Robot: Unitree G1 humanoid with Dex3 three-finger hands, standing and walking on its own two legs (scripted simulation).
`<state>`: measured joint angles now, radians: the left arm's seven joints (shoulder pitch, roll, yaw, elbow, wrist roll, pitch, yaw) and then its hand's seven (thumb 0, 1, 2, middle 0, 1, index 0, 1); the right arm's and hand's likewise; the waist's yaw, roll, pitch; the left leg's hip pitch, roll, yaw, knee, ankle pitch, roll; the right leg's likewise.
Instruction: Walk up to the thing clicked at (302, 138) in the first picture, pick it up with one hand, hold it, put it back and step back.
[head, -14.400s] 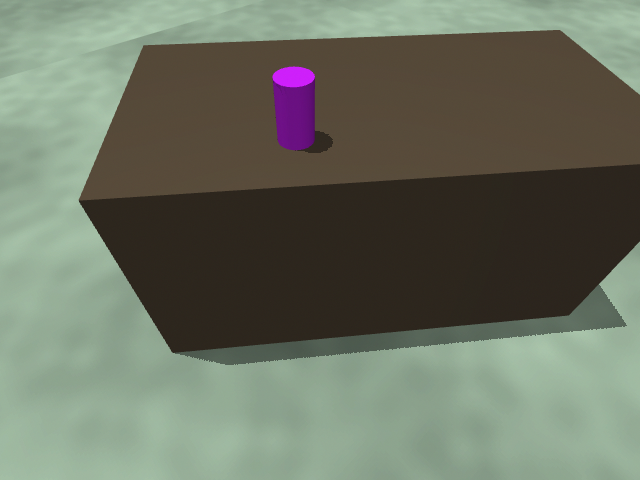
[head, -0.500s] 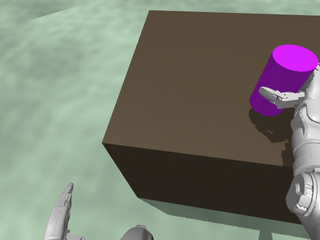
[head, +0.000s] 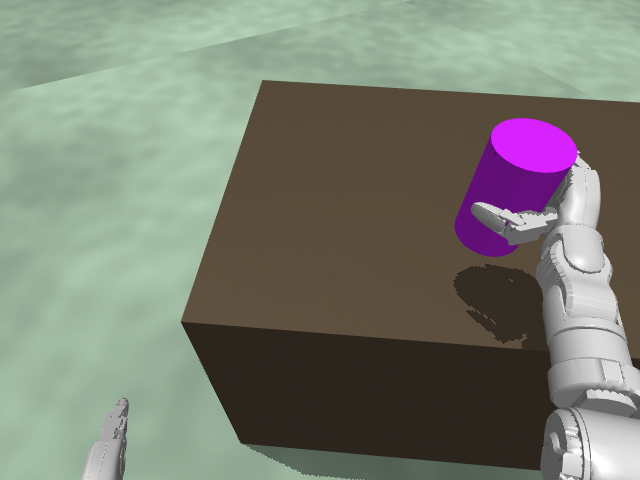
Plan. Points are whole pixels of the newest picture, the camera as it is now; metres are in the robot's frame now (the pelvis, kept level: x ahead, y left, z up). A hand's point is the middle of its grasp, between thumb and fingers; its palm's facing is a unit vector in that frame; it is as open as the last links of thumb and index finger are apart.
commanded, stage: lift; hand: right
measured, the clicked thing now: (507, 192) +0.43 -0.20 +0.14
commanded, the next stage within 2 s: hold in 0.84 s
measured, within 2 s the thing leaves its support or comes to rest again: neither
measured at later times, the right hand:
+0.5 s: hand (523, 206) +0.36 -0.17 +0.20, palm faces +0.22 +0.97 -0.02, open 11.6 cm
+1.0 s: hand (537, 208) +0.33 -0.16 +0.22, palm faces +0.22 +0.98 -0.02, open 11.6 cm
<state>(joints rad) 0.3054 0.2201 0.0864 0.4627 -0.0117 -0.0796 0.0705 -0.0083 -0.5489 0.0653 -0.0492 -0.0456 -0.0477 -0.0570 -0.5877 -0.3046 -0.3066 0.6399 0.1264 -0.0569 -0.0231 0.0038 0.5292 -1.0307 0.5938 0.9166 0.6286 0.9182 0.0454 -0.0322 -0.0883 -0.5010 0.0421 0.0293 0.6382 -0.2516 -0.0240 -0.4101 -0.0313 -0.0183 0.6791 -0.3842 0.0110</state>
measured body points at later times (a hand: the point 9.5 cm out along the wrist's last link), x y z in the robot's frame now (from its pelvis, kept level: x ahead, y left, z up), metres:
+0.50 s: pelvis -0.02 +0.01 +0.01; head -0.03 +0.04 +0.46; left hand +0.15 +0.28 -0.06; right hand +0.34 -0.22 +0.20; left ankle +0.04 +0.14 -0.72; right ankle -0.03 -0.12 -0.72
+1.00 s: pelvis -0.02 +0.02 +0.01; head -0.05 +0.05 +0.46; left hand +0.15 +0.28 -0.06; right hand +0.31 -0.22 +0.23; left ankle +0.04 +0.14 -0.72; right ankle -0.03 -0.12 -0.72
